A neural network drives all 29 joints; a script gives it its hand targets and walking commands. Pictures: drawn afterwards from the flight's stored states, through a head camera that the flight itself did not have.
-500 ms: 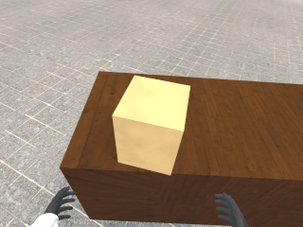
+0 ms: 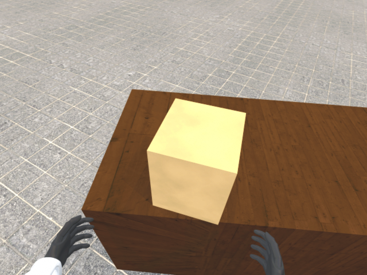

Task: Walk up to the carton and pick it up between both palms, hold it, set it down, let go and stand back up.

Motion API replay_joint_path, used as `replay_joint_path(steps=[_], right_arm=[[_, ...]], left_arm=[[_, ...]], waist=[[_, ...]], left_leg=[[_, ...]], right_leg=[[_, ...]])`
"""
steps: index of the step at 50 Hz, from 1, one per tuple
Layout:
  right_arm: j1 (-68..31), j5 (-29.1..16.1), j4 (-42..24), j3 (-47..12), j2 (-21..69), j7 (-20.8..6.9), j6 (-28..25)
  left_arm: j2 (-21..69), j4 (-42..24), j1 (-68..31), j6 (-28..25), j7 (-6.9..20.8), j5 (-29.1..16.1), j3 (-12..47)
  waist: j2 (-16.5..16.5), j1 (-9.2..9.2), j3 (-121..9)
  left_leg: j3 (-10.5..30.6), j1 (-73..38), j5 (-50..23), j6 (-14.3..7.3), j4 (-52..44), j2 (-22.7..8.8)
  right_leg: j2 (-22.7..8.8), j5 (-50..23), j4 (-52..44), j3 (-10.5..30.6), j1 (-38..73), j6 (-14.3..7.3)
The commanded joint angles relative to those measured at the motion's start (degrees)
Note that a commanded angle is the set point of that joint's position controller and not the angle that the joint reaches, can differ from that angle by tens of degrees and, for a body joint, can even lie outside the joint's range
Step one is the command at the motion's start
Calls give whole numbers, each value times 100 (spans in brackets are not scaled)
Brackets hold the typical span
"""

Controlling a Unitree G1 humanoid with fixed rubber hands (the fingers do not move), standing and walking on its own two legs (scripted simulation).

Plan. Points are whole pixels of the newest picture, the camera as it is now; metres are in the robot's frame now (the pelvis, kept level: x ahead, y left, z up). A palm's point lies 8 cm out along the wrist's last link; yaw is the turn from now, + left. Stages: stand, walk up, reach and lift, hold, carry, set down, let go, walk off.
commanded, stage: reach and lift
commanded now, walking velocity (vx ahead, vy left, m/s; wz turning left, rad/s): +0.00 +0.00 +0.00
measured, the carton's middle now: (196, 161) +0.43 +0.00 -0.02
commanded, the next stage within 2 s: none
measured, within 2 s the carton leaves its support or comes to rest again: neither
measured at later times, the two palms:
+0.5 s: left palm (73, 226) +0.21 +0.26 -0.01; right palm (261, 257) +0.19 -0.15 -0.03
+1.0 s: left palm (87, 186) +0.28 +0.24 +0.05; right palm (271, 219) +0.25 -0.16 +0.03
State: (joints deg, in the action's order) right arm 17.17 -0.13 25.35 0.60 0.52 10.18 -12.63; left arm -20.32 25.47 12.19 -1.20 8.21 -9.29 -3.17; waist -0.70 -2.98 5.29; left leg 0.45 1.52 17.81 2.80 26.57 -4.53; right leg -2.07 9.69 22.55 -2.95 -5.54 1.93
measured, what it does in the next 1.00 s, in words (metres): stands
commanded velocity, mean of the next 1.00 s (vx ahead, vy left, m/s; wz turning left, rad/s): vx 0.00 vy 0.00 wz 0.00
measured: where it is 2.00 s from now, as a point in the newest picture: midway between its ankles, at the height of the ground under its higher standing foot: outside the picture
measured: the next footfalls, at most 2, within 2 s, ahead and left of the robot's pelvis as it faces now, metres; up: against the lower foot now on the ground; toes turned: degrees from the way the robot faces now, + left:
none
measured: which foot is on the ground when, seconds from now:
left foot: down 0.00-1.00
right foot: down 0.00-1.00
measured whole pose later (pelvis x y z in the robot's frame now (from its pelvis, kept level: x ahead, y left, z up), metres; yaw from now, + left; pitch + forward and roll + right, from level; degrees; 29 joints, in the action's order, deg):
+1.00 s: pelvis +0.00 +0.02 +0.00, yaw +0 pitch -7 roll -2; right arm 1.7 -7.6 20.0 -0.5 -0.8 14.7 -11.3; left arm -19.0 24.3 -5.3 -0.7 7.4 -12.7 0.7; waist -2.4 0.3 4.5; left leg -0.4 0.8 17.8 1.6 25.7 -3.6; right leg -2.8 8.1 19.2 -2.0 -4.0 3.1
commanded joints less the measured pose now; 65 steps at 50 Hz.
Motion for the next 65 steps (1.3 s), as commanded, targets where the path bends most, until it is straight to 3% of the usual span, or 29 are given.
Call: replay_joint_path(steps=[1, 7, 8, 11, 12, 15, 19, 23, 24, 25, 27, 28, 31, 32, 34, 35, 36, 37, 38, 46, 51, 54, 55, 58, 61, 62, 63, 64, 65], right_arm=[[-291, -53, -758, 44, -146, 32, -641], [-178, -162, -161, 92, -95, -29, -1285], [-232, -209, 47, 198, -176, -37, -1375], [-297, -366, 269, 133, -126, 8, -1577], [-263, -347, 218, 150, -189, 15, -1677], [-420, -376, 413, 160, -146, -49, -1930], [-461, -433, 324, 87, -257, -15, -2180], [-432, -508, 341, 120, -261, 14, -2268], [-477, -511, 362, 125, -251, 34, -2228], [-623, -586, 220, 77, -273, 42, -2155], [-835, -724, 124, 4, -226, 45, -1989], [-835, -669, 16, -16, -236, 32, -1903], [-1086, -763, -117, 92, -383, 59, -1613], [-1050, -731, -224, 36, -388, 86, -1513], [-1348, -788, -429, 46, -400, 147, -1318], [-1170, -808, -289, -31, -396, 164, -1212], [-1368, -828, -359, -14, -379, 185, -1102], [-1354, -911, -335, -27, -357, 185, -1018], [-1586, -832, -557, -83, -356, 201, -923], [-2348, -778, -1355, -94, -224, 448, -97], [-2598, -714, -1288, -71, -195, 577, 543], [-2921, -780, -1406, -187, -174, 659, 839], [-3342, -816, -1512, -136, -189, 691, 906], [-3279, -916, -1699, -205, -189, 710, 1089], [-3133, -890, -1618, -128, -260, 754, 1253], [-3543, -906, -1902, -67, -316, 774, 1305], [-3424, -854, -1717, -112, -166, 764, 1378], [-3449, -904, -1724, -55, -302, 786, 1423], [-3594, -928, -1925, -117, -312, 805, 1453]], left_arm=[[-708, -858, -151, -613, 33, -59, -47], [-582, -1184, -76, -1225, -42, -73, 291], [-514, -1066, -10, -1252, -30, -54, 426], [-459, -1122, 91, -1357, -7, 61, 279], [-431, -1189, 158, -1376, -16, 76, 347], [-303, -1148, 356, -1407, -73, 93, 355], [-258, -1326, 230, -1458, -62, 93, 398], [-338, -1260, 283, -1467, -53, 61, 403], [-400, -1313, 76, -1449, -51, 58, 480], [-498, -1283, 34, -1416, -45, 13, 373], [-505, -1371, -495, -1292, -73, -66, 388], [-439, -1315, -499, -1245, -94, -97, 543], [-437, -1240, -865, -1044, -142, -191, 556], [-498, -1323, -945, -998, -125, -170, 482], [-568, -1400, -1235, -866, -120, -226, 406], [-559, -1405, -1029, -793, -96, -177, 408], [-540, -1255, -1412, -703, -110, -211, 424], [-525, -1002, -1325, -606, -122, -199, 417], [-525, -1308, -1512, -554, -127, -225, 280], [-558, -868, -2767, -138, -113, -386, 114], [-470, -472, -3232, 124, -16, -440, 43], [-518, -166, -3525, 285, -1, -488, 33], [-604, -462, -4152, 291, -44, -523, 44], [-643, -538, -3842, 444, -69, -421, -113], [-693, -596, -3812, 647, -67, -289, -188], [-674, -743, -4231, 706, -71, -371, -210], [-692, -721, -4117, 742, -76, -317, -235], [-749, -687, -4163, 838, -76, -324, -197], [-694, -840, -4279, 895, -82, -285, -225]], waist=[[-317, 49, -280], [-801, 141, -363], [-751, 226, -152], [-715, 152, -170], [-687, 281, -307], [-702, 175, -230], [-434, 242, -359], [-508, 207, -199], [-444, 332, -201], [-492, 207, -170], [-646, 197, -192], [-477, 264, -196], [-673, 387, -158], [-677, 309, -240], [-637, 394, -367], [-757, 269, -319], [-689, 396, -378], [-729, 278, -266], [-603, 247, -491], [-190, 329, -652], [-83, 460, -583], [-70, 392, -604], [-208, 521, -828], [-249, 251, -1022], [-344, 318, -1221], [-313, 435, -1301], [-295, 321, -1270], [-319, 464, -1245], [-376, 355, -1256]], left_leg=[[-574, 1497, -1213, -17, -629, 415], [-435, 1157, -2002, 269, -386, 423], [-367, 1086, -2122, 277, -369, 369], [-375, 995, -2344, 244, -224, 385], [-303, 943, -2399, 265, -238, 353], [-294, 712, -2798, 291, -140, 351], [-240, 471, -3225, 295, -125, 336], [-208, 423, -3025, 281, -166, 305], [-236, 510, -3006, 302, -168, 276], [-285, 534, -2757, 276, -216, 337], [-311, 704, -2432, 246, -270, 362], [-272, 770, -2413, 212, -351, 374], [-308, 906, -2007, 224, -422, 388], [-269, 897, -1952, 232, -431, 388], [-279, 911, -1917, 225, -458, 340], [-344, 978, -2076, 178, -445, 351], [-336, 940, -2002, 210, -459, 356], [-330, 993, -2076, 227, -423, 339], [-344, 902, -2074, 159, -462, 347], [-469, 1305, -912, -25, -715, 420], [-379, 1511, -301, -144, -923, 389], [-387, 1572, -342, -145, -922, 402], [-402, 1612, -271, -92, -885, 439], [-473, 1475, -620, -109, -866, 465], [-491, 1268, -1099, -44, -795, 434], [-484, 1326, -1045, -52, -784, 462], [-481, 1332, -1132, -78, -765, 455], [-511, 1317, -1279, -41, -747, 472], [-551, 1287, -1381, -13, -735, 500]], right_leg=[[286, -42, -307, 59, 1327, -207], [352, -340, -180, -3, 1133, -327], [371, -461, -162, -72, 1082, -366], [355, -637, -175, 28, 1222, -408], [395, -771, -106, -41, 1224, -426], [410, -822, -158, -34, 1089, -465], [493, -1003, -189, -88, 1104, -414], [449, -937, -182, -82, 1059, -425], [497, -921, -178, -106, 1086, -402], [452, -879, -204, -52, 1106, -398], [379, -739, -201, 72, 1127, -421], [396, -844, -219, 19, 1087, -394], [360, -602, -284, 121, 1028, -379], [334, -552, -277, 123, 1074, -373], [383, -639, -312, 79, 1210, -348], [337, -736, -330, 142, 1279, -349], [329, -687, -352, 129, 1215, -366], [285, -752, -302, 159, 1212, -430], [309, -768, -332, 121, 1286, -407], [177, -208, -463, 246, 1315, -260], [192, 11, -480, 227, 1330, -234], [158, -38, -499, 247, 1358, -218], [154, 46, -483, 241, 1371, -196], [147, -284, -447, 283, 1468, -189], [212, -705, -346, 276, 1503, -167], [252, -670, -380, 206, 1567, -156], [227, -719, -366, 252, 1606, -171], [261, -830, -358, 225, 1655, -130], [247, -999, -346, 268, 1654, -128]])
